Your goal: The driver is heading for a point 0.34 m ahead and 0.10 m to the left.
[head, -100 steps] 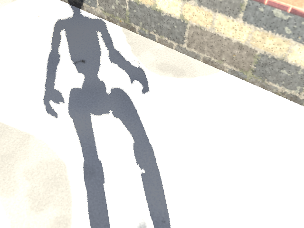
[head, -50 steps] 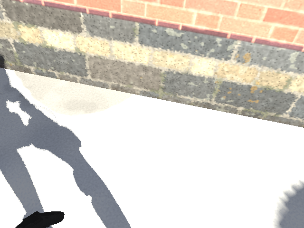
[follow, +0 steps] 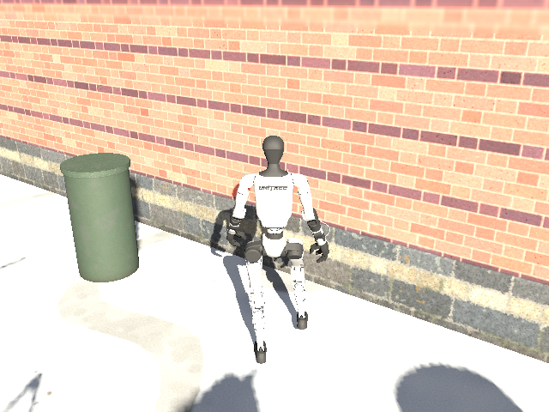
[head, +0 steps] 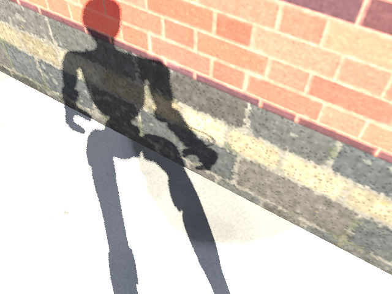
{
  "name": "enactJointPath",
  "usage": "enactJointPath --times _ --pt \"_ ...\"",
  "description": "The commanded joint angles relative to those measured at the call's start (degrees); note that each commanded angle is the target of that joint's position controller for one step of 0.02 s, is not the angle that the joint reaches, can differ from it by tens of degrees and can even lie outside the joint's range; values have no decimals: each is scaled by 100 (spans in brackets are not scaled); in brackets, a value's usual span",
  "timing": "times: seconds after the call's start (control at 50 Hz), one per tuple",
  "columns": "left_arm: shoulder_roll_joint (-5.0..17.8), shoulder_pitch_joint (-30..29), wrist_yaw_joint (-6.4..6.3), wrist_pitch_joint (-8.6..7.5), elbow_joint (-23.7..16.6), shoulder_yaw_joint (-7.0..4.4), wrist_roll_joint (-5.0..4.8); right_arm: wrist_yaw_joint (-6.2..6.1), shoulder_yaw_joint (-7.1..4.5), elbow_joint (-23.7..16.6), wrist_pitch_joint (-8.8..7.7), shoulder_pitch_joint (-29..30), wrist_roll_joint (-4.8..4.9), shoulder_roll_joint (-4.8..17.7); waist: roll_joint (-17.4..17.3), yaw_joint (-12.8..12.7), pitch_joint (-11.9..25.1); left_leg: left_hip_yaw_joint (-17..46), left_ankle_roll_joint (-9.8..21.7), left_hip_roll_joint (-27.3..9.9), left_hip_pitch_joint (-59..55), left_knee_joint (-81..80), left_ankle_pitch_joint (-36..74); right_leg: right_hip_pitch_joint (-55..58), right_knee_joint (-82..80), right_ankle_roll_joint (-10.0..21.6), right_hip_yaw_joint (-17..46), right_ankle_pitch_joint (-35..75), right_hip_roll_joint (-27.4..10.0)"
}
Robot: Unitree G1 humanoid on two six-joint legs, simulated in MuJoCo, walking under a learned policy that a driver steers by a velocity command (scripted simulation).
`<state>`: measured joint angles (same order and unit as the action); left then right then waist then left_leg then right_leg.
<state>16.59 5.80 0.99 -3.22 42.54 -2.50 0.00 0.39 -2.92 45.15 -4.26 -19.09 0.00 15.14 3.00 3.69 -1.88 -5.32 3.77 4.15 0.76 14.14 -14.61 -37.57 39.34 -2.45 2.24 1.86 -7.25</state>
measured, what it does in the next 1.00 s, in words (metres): walks ahead: right foot, then left foot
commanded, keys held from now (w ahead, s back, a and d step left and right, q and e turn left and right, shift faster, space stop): w+q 0.02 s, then q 0.30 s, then no key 0.68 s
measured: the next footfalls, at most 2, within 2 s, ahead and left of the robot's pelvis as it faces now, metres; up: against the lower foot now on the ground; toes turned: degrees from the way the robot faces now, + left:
right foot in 0.12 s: +0.25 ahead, -0.14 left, +0.00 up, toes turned +2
left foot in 0.54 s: +0.24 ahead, +0.15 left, +0.00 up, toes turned +13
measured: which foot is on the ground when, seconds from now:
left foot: down 0.00-0.12, up 0.14-0.52, down 0.54-1.00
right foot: up 0.00-0.10, down 0.12-0.54, up 0.56-0.82, down 0.84-1.00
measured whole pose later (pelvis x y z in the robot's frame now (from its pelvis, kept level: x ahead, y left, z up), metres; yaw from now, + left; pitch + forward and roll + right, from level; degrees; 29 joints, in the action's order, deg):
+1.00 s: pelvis +0.18 +0.04 -0.01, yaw +14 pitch -1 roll +0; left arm 15.5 11.8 -0.7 -1.0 51.0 0.5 2.0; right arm -0.3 -1.1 46.1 0.5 -5.4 -1.2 14.5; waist -1.1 -1.0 -2.2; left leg 0.0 2.9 3.1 15.7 28.1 -11.5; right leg -11.6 28.6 -2.9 0.0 -16.2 -3.1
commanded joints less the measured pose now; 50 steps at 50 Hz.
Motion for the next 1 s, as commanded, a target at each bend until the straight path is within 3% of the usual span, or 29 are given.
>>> enactJointPath --times 0.02,0.06,0.1,0.12,0.14,0.16,0.18,0.22,0.24,0.26,0.32,0.38,0.46,0.5,0.52,0.54,0.56,0.58,0.6,0.64,0.7,0.74,0.78,0.82,0.86,0.88,0.9,0.92,1.0 --pt "401 -683 137 -168 -593 -33 -25 -50 -332 -195 -4 -44 76 1209 -508 -10 -299 1100 900 -1714 65 -203 1739 76 -682 72 -33 -95 184" --pt "579 -557 145 -211 -587 -64 56 -79 -354 -125 34 16 79 1230 -599 -154 -225 1296 741 -1756 -149 296 2360 399 -1048 186 -26 -453 344" --pt "893 396 96 -298 -331 -209 109 -93 -312 -96 85 121 49 1145 -745 -641 429 1193 450 -1311 -81 1498 3771 1908 -1417 430 -399 -118 675" --pt "1230 1141 12 -305 -230 -302 164 -87 -211 -298 48 272 -34 882 -548 -948 1207 1039 159 -891 760 2680 2923 3498 -978 682 42 1292 77" --pt "1700 1570 -90 -220 -277 -379 380 -77 -26 -438 -14 -219 -39 313 825 -863 2077 728 -375 -15 2967 4961 -649 5710 -710 1669 1938 3162 -1615" --pt "1369 1765 -92 -103 -272 -306 315 -26 -49 -338 -48 -339 129 589 1224 -1026 2900 1421 -526 216 3519 6135 -2746 6063 -1217 2198 3090 3405 -2061" --pt "1069 1389 -119 -7 -380 -217 245 8 -171 -358 -7 -110 294 1059 717 -989 2327 1547 -539 -178 3891 6389 -2542 5625 -1335 1972 2237 2997 -1850" --pt "728 785 -158 59 -356 -115 149 -34 -167 -558 189 515 150 990 186 -719 1189 1076 -623 -637 4002 5808 -1911 4272 -1559 1573 1079 2579 -1294" --pt "636 593 -199 62 -311 -86 177 -53 -155 -553 289 496 113 890 176 -569 915 1021 -675 -780 3674 5475 -1723 3622 -1795 1484 769 2285 -1173" --pt "739 455 -212 68 -273 -114 195 -60 -109 -584 395 388 103 725 298 -421 780 869 -747 -769 3234 5255 -1551 2996 -2070 1473 548 2054 -1147" --pt "981 119 -254 29 -221 -211 175 -121 -65 -805 573 454 5 601 515 -260 714 753 -850 -825 2847 4574 -796 2404 -2511 1535 -9 1887 -1209" --pt "970 5 -307 53 -115 -206 130 -65 -40 -925 589 685 -58 570 475 -248 908 697 -707 -735 2181 3500 96 2286 -2484 1317 -531 1456 -981" --pt "1045 129 -277 145 101 -200 1 57 -79 -1054 594 1051 -71 712 566 -345 772 622 -453 -634 1796 2463 163 2463 -2261 1077 -452 72 -1064" --pt "930 163 -263 205 188 -140 -68 86 -117 -952 547 965 -100 737 409 -274 648 391 -204 -405 1114 1476 563 2271 -1879 758 -501 -953 -836" --pt "716 497 -235 218 330 -56 14 47 -149 -925 536 959 -120 842 101 -330 521 535 -94 -457 696 1013 1059 2027 -1534 457 -683 -1401 -582" --pt "383 807 -192 207 332 62 259 -48 -204 -989 542 956 -158 1205 -1068 -539 588 1693 97 -1421 157 797 3197 1480 -362 -18 -1166 -2430 -63" --pt "328 874 -220 246 160 117 278 -89 -162 -1148 534 1152 -322 1389 -1945 -582 759 2864 1178 -2407 525 488 3280 1049 525 -391 -867 -3760 309" --pt "778 617 -287 319 179 -8 169 -57 -215 -1055 460 1076 -277 1312 -1339 -281 857 2850 1499 -2370 781 459 2695 1075 1368 -439 -387 -3843 262" --pt "836 511 -330 375 157 -48 78 -28 -184 -964 367 1129 -211 1225 -1273 -333 739 2529 1340 -2112 809 477 2521 881 1762 -416 -195 -3653 260" --pt "856 606 -459 463 294 -95 113 -4 -125 -905 255 1484 -121 989 -1123 -490 676 2138 965 -1839 910 542 2367 813 1845 -395 47 -3206 161" --pt "679 834 -472 425 425 -82 107 -18 -50 -849 248 1783 -147 749 -1104 -623 812 1636 854 -1583 1232 601 2663 1470 1312 -377 -26 -2774 240" --pt "475 658 -430 392 401 2 77 -35 -45 -771 288 1761 -140 708 -1104 -476 806 1627 867 -1503 1130 627 2268 1709 508 -338 -115 -2691 299" --pt "477 639 -363 371 413 28 59 -59 -46 -698 343 1693 -130 735 -1091 -402 818 1832 894 -1543 981 638 1759 1960 -209 -289 -171 -2454 372" --pt "455 828 -282 335 510 53 91 -77 -8 -628 387 1753 -57 674 -1001 -576 735 1795 667 -1365 1132 694 978 2588 -1534 -122 -268 -1402 443" --pt "829 752 -257 316 399 48 270 -45 37 -455 317 1466 -93 615 -567 -458 676 1635 165 -1002 1601 794 148 3208 -1733 152 301 -387 -118" --pt "1040 536 -222 287 521 -9 193 -35 20 -468 322 1336 -126 517 296 -150 538 1028 -31 -562 1263 825 81 2470 -1542 372 275 -943 -102" --pt "703 406 -173 243 454 86 178 -36 5 -421 325 1612 -195 672 173 -351 499 1018 -99 -524 896 999 299 2189 -1694 386 194 -1355 15" --pt "574 449 -160 205 500 138 219 -51 -16 -416 336 1714 -155 685 127 -412 486 1023 -54 -533 823 1045 519 2137 -1717 256 96 -1549 78" --pt "588 627 -190 117 640 198 189 -104 0 -225 426 1700 -98 626 -17 -485 338 1107 100 -605 939 987 978 2289 -1603 38 -77 -1414 209"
